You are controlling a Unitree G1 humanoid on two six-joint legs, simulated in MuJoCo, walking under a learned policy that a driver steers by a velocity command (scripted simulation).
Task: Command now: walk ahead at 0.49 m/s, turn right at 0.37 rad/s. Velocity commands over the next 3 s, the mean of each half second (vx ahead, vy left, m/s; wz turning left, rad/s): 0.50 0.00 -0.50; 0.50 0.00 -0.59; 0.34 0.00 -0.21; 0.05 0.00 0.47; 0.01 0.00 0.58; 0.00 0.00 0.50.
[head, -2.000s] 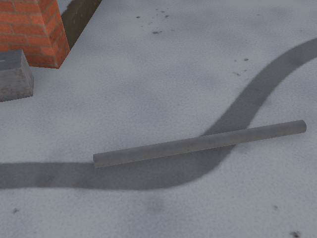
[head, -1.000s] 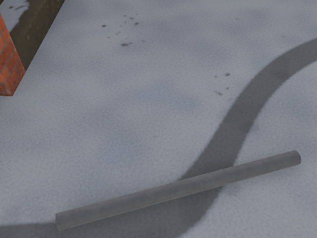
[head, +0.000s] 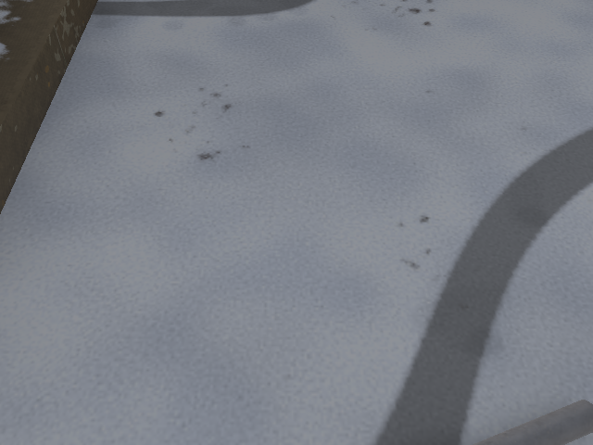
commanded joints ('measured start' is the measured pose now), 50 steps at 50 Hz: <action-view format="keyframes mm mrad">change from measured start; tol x32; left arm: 1 12 32 11 -41 8 7 -3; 12 -366 -62 -32 -223 0 -19 -80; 20 266 158 44 -30 23 57 -26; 26 -257 126 9 -187 29 27 -2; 36 156 -77 -22 -178 -42 0 -17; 50 -165 -8 4 -314 18 33 -33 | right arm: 1 -30 -121 -15 -52 -9 -16 -19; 16 282 -250 -16 16 51 61 -79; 20 -159 -119 0 -140 27 -38 -6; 34 338 -289 -72 -88 24 -8 -22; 50 41 -163 -43 -138 3 8 -72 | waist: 1 32 99 41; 20 257 1 -302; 33 -160 -48 -55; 35 -49 518 -56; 50 -18 125 33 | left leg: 1 -3 279 -141 -196 186 95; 9 219 251 25 -176 352 27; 16 303 312 10 290 1304 -39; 18 -176 233 -14 607 783 -70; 19 -529 132 -63 879 -207 -72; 21 -881 130 -150 1245 -398 -78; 33 107 75 -62 423 1 -153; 36 73 523 -1140 -226 -700 84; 41 -153 353 -424 -80 -330 24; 50 67 365 -56 -130 51 60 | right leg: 1 -106 -14 64 -70 140 16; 12 -167 105 -225 -486 2 -9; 21 1380 -278 241 -721 577 -343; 26 238 -100 36 -1013 -29 -200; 31 274 -54 32 -826 -224 -110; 35 24 202 48 242 -575 37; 50 -159 -38 -43 -102 75 41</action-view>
